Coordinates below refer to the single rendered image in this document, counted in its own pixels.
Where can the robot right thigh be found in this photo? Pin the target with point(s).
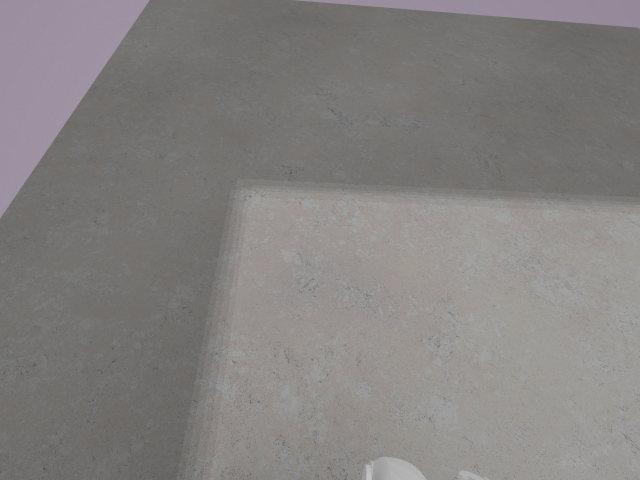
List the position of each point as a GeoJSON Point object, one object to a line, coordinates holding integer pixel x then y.
{"type": "Point", "coordinates": [388, 468]}

